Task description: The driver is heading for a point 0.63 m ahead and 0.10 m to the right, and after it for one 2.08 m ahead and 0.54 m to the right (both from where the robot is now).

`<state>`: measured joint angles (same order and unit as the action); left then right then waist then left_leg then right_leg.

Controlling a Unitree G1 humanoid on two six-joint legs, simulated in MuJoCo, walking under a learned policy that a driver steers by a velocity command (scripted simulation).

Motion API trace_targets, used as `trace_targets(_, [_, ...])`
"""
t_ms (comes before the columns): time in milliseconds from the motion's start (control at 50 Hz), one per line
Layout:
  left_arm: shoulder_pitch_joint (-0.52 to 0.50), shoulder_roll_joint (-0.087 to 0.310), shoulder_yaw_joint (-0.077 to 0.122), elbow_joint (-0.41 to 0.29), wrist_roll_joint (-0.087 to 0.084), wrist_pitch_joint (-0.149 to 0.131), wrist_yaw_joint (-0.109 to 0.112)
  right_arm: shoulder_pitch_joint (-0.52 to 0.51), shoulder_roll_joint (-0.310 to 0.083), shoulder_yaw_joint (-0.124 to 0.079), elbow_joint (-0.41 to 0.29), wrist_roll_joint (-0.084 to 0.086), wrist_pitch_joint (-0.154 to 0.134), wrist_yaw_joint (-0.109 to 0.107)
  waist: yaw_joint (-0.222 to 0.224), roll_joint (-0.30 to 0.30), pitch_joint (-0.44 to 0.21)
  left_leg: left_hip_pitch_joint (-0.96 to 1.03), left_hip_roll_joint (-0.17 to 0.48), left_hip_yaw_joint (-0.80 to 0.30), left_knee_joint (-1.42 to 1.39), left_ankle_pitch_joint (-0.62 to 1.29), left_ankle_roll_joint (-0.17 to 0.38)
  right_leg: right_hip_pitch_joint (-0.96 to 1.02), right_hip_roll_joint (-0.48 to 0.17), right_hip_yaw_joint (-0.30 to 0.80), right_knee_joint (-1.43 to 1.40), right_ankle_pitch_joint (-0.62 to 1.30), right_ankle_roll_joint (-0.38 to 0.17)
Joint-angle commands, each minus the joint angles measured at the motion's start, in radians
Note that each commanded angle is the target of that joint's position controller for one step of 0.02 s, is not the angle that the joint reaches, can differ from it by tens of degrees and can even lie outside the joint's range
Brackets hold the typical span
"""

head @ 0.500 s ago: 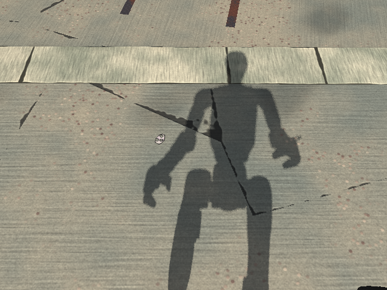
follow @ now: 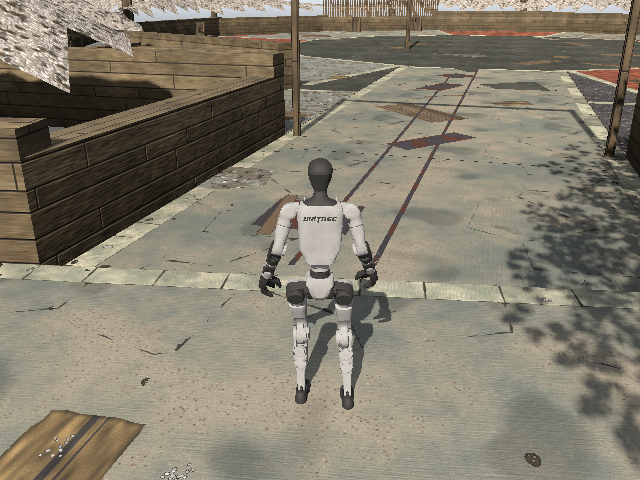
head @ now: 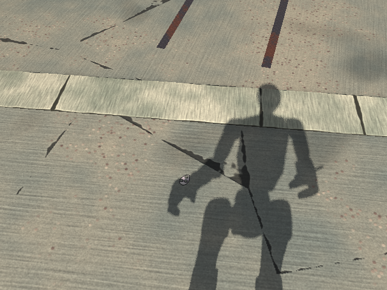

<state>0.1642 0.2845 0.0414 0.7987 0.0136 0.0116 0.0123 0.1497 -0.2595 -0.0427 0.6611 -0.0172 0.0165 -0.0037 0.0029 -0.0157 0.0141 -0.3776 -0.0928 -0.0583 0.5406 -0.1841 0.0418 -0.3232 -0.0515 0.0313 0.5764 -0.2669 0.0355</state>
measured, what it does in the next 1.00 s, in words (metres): walks ahead: right foot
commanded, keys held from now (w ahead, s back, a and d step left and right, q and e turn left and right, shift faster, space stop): no key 0.26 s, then w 0.74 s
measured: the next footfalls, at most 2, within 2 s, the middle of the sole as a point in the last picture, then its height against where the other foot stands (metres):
right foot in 0.94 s outside the picture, level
left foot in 1.42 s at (180, 227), level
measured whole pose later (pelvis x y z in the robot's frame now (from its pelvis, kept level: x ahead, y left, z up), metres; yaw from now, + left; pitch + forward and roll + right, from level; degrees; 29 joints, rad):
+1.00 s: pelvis +0.32 -0.05 -0.01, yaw +1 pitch +2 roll +0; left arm 0.01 0.27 0.04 0.72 -0.01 -0.09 -0.04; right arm 0.43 -0.27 -0.05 0.92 0.01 -0.05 -0.01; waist -0.06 0.00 0.04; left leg -0.04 0.00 -0.06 0.81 -0.52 0.02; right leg -0.51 0.02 -0.05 0.60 -0.12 -0.06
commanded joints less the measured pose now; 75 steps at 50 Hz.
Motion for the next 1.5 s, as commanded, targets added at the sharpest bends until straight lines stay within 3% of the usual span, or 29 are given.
trace_targets(20, [-0.018, 0.180, 0.032, -0.063, 0.024, -0.020, -0.003, 0.106, -0.067, -0.015, -0.023, -0.009, -0.021, 0.004, -0.078, -0.115, -0.074, -0.022, 0.062, -0.068, -0.044, -0.190, 0.000, 0.133, -0.174, 0.163, -0.179, 0.212, -0.121])
trace_targets(60, [-0.066, 0.085, 0.010, -0.062, 0.020, -0.029, -0.010, 0.014, -0.102, -0.023, -0.026, -0.013, -0.018, -0.001, -0.046, -0.148, -0.040, 0.151, 0.078, -0.045, -0.050, -0.066, -0.029, -0.042, -0.121, 0.149, -0.241, -0.098, -0.114])
trace_targets(260, [0.023, 0.083, 0.000, -0.028, -0.001, -0.048, 0.003, 0.012, -0.077, -0.028, 0.037, 0.003, -0.011, -0.013, 0.009, 0.010, -0.053, 0.167, 0.106, -0.089, -0.061, 0.139, -0.005, 0.067, -0.031, 0.035, -0.141, 0.084, -0.062])
trace_targets(320, [0.050, 0.104, 0.007, -0.010, -0.011, -0.038, 0.002, 0.040, -0.074, -0.032, 0.067, 0.013, -0.006, -0.017, 0.014, -0.026, -0.025, 0.112, 0.046, -0.022, -0.009, -0.207, 0.001, 0.055, -0.032, 0.066, -0.191, -0.254, -0.106])
trace_targets(400, [0.113, 0.170, 0.030, 0.008, -0.032, -0.048, 0.013, -0.027, -0.062, -0.031, 0.038, 0.037, -0.064, -0.005, 0.037, -0.134, 0.134, -0.139, 0.077, 0.058, 0.157, -0.222, 0.010, 0.109, -0.271, 0.401, -0.363, -0.475, -0.263])
trace_targets(480, [0.022, 0.140, 0.028, -0.014, -0.041, -0.054, 0.000, 0.134, -0.081, -0.047, 0.117, 0.040, -0.099, 0.015, -0.063, -0.119, 0.063, 0.229, 0.078, 0.066, -0.059, -0.096, 0.046, -0.020, -0.160, 0.199, -0.259, -0.180, -0.185])
trace_targets(500, [-0.023, 0.090, 0.013, -0.037, -0.038, -0.060, -0.001, 0.230, -0.139, -0.068, 0.145, 0.036, -0.100, 0.012, -0.102, -0.017, 0.035, 0.353, 0.156, -0.090, -0.133, -0.141, 0.084, -0.117, -0.066, 0.075, -0.078, -0.054, -0.123])
trace_targets(520, [-0.043, 0.050, 0.002, -0.080, -0.030, -0.080, 0.000, 0.336, -0.241, -0.098, 0.169, 0.036, -0.101, 0.014, -0.121, 0.250, -0.018, 0.524, 0.332, -0.427, -0.253, -0.180, 0.192, -0.298, 0.076, -0.082, 0.258, -0.060, -0.045])
trace_targets(540, [-0.050, 0.092, 0.013, -0.087, -0.035, -0.098, 0.003, 0.366, -0.204, -0.082, 0.164, 0.027, -0.110, 0.018, -0.137, 0.260, -0.034, 0.596, 0.437, -0.627, -0.314, -0.100, 0.276, -0.451, 0.089, 0.013, 0.479, -0.282, -0.035])
trace_targets(600, [-0.028, 0.096, 0.020, -0.067, -0.051, -0.118, -0.021, 0.267, -0.121, -0.051, 0.140, 0.022, -0.119, 0.014, -0.070, 0.075, 0.015, 0.579, 0.387, -0.387, -0.305, 0.015, 0.215, -0.567, -0.025, 0.046, 0.576, -0.115, -0.092])
trace_targets(640, [-0.048, 0.081, 0.023, -0.069, -0.038, -0.113, -0.038, 0.252, -0.081, -0.032, 0.143, 0.018, -0.106, 0.013, -0.053, 0.091, 0.025, 0.515, 0.333, -0.259, -0.343, 0.150, 0.175, -0.510, -0.057, 0.018, 0.496, -0.013, -0.085])
trace_targets(740, [-0.181, 0.016, -0.005, -0.122, -0.027, -0.105, -0.056, 0.262, -0.139, -0.037, 0.157, 0.025, -0.091, -0.009, -0.071, 0.080, 0.070, 0.352, 0.268, -0.082, -0.413, 0.232, 0.161, -0.386, -0.024, -0.059, 0.163, 0.194, -0.022])
trace_targets(860, [-0.266, 0.066, 0.005, -0.168, -0.039, -0.110, -0.063, 0.303, -0.163, -0.044, 0.205, 0.040, -0.094, -0.012, -0.059, 0.105, 0.104, 0.387, 0.327, -0.047, -0.409, 0.274, 0.128, -0.264, 0.012, -0.044, -0.044, 0.302, -0.071])
trace_targets(900, [-0.199, 0.100, 0.021, -0.155, -0.035, -0.111, -0.062, 0.283, -0.182, -0.051, 0.206, 0.034, -0.086, -0.013, -0.009, 0.123, 0.041, 0.450, 0.334, -0.027, -0.302, 0.540, 0.103, -0.166, 0.044, -0.063, -0.047, 0.245, -0.106])
trace_targets(940, [0.061, 0.158, 0.057, -0.082, -0.034, -0.102, -0.047, 0.266, -0.176, -0.047, 0.201, 0.023, -0.070, -0.017, 0.122, 0.121, -0.128, 0.381, 0.272, 0.027, 0.020, 0.764, 0.057, 0.185, 0.083, -0.096, -0.041, 0.224, -0.158])
trace_targets(960, [0.235, 0.223, 0.074, -0.049, -0.024, -0.095, -0.034, 0.286, -0.134, -0.029, 0.178, 0.003, -0.068, -0.020, 0.170, -0.004, -0.268, 0.148, 0.214, 0.053, 0.344, 0.439, 0.029, 0.496, -0.111, 0.132, -0.009, 0.184, -0.217])
trace_targets(980, [0.269, 0.267, 0.078, -0.026, -0.017, -0.096, -0.048, 0.440, 0.013, 0.009, 0.182, 0.018, -0.087, -0.007, 0.072, -0.296, -0.417, -0.192, 0.020, -0.005, 0.684, -0.346, -0.024, 0.758, -0.329, 0.665, -0.188, -0.155, -0.374])
trace_targets(1000, [0.235, 0.168, 0.054, -0.032, -0.028, -0.098, -0.048, 0.352, -0.105, -0.015, 0.189, 0.044, -0.108, 0.001, 0.111, -0.191, -0.333, -0.300, 0.065, -0.104, 0.789, -0.374, -0.006, 0.688, -0.303, 0.743, -0.306, -0.302, -0.331])
trace_targets(1020, [0.150, 0.139, 0.044, -0.041, -0.029, -0.101, -0.045, 0.235, -0.158, -0.031, 0.150, 0.067, -0.121, 0.005, 0.096, -0.128, -0.166, -0.363, 0.116, -0.068, 0.794, -0.281, 0.008, 0.537, -0.282, 0.588, -0.324, -0.258, -0.292])
trace_targets(1060, [0.038, 0.111, 0.036, -0.054, -0.008, -0.109, -0.048, 0.157, -0.143, -0.032, 0.134, 0.041, -0.126, -0.006, 0.031, -0.005, -0.047, -0.280, 0.201, -0.035, 0.696, -0.129, 0.009, 0.261, -0.214, 0.381, -0.364, -0.003, -0.271])
trace_targets(1120, [0.014, 0.079, 0.029, -0.040, -0.006, -0.127, -0.052, 0.211, -0.095, -0.029, 0.151, 0.033, -0.094, -0.010, -0.030, -0.055, -0.041, -0.180, 0.245, -0.036, 0.612, -0.076, -0.004, 0.127, -0.162, 0.246, -0.436, 0.102, -0.282])
trace_targets(1180, [0.043, 0.113, 0.035, -0.012, -0.006, -0.131, -0.042, 0.117, -0.091, -0.026, 0.118, 0.015, -0.080, -0.018, -0.026, -0.026, 0.024, -0.241, 0.251, -0.014, 0.470, 0.009, -0.047, 0.083, -0.157, 0.148, -0.459, 0.352, -0.295])
trace_targets(1240, [0.069, 0.127, 0.036, 0.007, -0.007, -0.114, -0.026, 0.040, -0.058, -0.011, 0.102, 0.005, -0.094, -0.009, -0.006, -0.023, 0.007, -0.161, 0.211, 0.032, 0.223, 0.189, -0.061, 0.076, -0.087, -0.004, -0.406, 0.641, -0.246])
trace_targets(1340, [0.148, 0.144, 0.034, 0.057, -0.019, -0.082, -0.013, -0.089, -0.072, -0.007, 0.072, 0.014, -0.100, 0.013, 0.046, -0.042, -0.025, -0.095, 0.149, 0.033, 0.015, 0.310, -0.047, 0.207, -0.116, 0.006, -0.334, 0.597, -0.219])
trace_targets(1420, [0.125, 0.132, 0.031, 0.072, -0.022, -0.057, -0.004, 0.020, -0.140, -0.032, 0.107, -0.005, -0.111, 0.017, -0.028, -0.035, -0.086, 0.088, 0.120, 0.036, -0.140, 0.339, 0.017, 0.275, -0.094, 0.031, -0.115, 0.595, -0.159])
trace_targets(1440, [0.183, 0.101, 0.018, 0.066, -0.001, -0.064, -0.005, 0.075, -0.214, -0.047, 0.115, -0.018, -0.113, 0.009, -0.018, 0.057, -0.183, 0.297, 0.232, -0.054, -0.079, 0.754, 0.070, 0.186, -0.032, 0.002, 0.035, 0.448, -0.114])
trace_targets(1460, [0.310, 0.022, -0.009, 0.087, 0.008, -0.073, -0.011, 0.112, -0.214, -0.044, 0.123, -0.024, -0.097, 0.002, 0.015, 0.207, -0.316, 0.584, 0.418, -0.251, -0.021, 0.954, 0.225, -0.041, 0.052, -0.025, 0.265, 0.007, -0.048])
trace_targets(1480, [0.300, 0.037, -0.012, 0.105, -0.011, -0.064, -0.014, 0.140, -0.119, -0.022, 0.134, -0.005, -0.079, 0.003, -0.025, 0.236, -0.386, 0.595, 0.480, -0.358, -0.064, 0.829, 0.295, -0.111, 0.077, 0.015, 0.417, -0.415, -0.011])
trace_targets(1500, [0.231, 0.107, 0.008, 0.087, -0.029, -0.048, -0.013, 0.113, -0.097, -0.010, 0.137, 0.010, -0.070, 0.010, -0.035, 0.163, -0.317, 0.491, 0.443, -0.345, -0.124, 0.568, 0.265, -0.151, 0.046, 0.051, 0.471, -0.445, -0.006])
Keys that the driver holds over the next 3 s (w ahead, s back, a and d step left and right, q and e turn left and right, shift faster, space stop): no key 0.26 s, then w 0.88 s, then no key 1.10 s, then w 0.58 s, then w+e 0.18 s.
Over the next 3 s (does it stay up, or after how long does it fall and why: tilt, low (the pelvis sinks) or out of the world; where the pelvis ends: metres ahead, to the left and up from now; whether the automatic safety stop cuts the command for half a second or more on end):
stays up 0.96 -0.05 -0.02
